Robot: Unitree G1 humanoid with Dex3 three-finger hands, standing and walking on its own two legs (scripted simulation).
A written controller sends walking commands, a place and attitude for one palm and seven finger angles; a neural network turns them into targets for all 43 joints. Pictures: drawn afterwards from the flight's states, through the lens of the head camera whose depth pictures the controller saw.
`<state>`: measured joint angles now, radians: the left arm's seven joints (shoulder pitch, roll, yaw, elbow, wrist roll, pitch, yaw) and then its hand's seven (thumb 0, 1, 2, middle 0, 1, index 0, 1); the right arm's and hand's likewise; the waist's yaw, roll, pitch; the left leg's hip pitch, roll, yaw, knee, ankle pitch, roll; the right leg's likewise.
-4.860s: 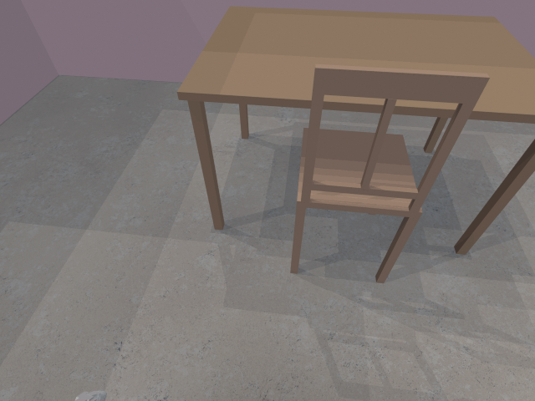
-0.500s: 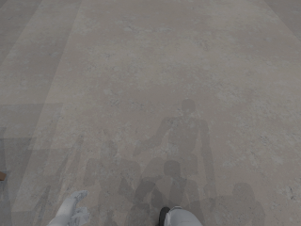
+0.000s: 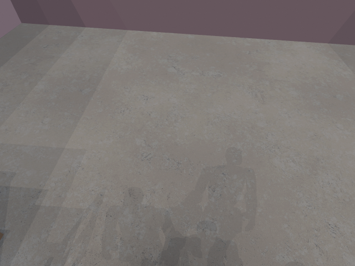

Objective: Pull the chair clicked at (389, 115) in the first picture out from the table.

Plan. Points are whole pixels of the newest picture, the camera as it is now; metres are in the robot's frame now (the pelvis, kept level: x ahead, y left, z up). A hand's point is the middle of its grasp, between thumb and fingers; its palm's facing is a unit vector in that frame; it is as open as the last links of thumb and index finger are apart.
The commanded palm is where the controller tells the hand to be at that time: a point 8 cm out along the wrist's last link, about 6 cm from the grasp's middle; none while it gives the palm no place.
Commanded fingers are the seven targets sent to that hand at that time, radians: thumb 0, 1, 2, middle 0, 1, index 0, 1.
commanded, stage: turn to face it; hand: left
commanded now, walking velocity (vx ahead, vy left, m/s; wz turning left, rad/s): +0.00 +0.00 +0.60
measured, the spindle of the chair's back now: out of the picture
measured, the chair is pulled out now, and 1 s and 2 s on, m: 0.00 0.00 0.00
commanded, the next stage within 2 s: none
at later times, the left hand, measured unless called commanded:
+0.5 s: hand out of the picture +0.10 +0.20 -0.15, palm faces +0.29 -0.91 -0.30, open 7.4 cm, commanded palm none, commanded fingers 0.00 0.90 0.90 -0.20 -0.30 -0.20 -0.30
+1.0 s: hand out of the picture -0.10 +0.17 -0.19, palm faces +0.61 -0.75 -0.27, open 7.4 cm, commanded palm none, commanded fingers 0.00 0.90 0.90 -0.20 -0.30 -0.20 -0.30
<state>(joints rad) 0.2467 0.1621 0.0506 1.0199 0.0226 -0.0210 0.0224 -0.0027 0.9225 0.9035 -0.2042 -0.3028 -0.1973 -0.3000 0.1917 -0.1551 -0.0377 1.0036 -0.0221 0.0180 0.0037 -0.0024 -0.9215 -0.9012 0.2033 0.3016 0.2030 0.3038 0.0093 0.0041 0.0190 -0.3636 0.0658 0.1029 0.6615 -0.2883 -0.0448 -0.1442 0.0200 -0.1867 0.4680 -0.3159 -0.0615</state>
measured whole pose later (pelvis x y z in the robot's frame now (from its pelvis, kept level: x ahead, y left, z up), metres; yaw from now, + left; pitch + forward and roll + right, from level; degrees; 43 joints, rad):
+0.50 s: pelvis +0.04 -0.04 -0.01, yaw +16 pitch +1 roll +0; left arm 0.14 0.21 0.07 0.88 0.02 0.01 0.02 0.00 0.91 0.90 -0.20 -0.30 -0.19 -0.30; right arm 0.22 -0.24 -0.10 0.93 -0.02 0.05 0.01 0.00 -0.90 -0.90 0.21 0.30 0.21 0.30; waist -0.03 0.04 0.05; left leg -0.38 -0.04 -0.12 0.63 -0.30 -0.02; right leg -0.30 -0.03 -0.02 0.56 -0.27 0.04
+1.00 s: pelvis +0.03 -0.02 -0.01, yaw +36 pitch +1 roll +0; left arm 0.28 0.28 0.08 0.94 0.02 0.06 0.02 0.00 0.91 0.90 -0.21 -0.30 -0.20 -0.30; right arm 0.08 -0.25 -0.06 0.86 -0.02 0.03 0.03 0.00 -0.91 -0.90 0.20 0.30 0.20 0.30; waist 0.04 -0.06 0.10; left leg -0.32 0.01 0.10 0.64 -0.33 0.04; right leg -0.36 -0.18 -0.16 0.93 -0.53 0.08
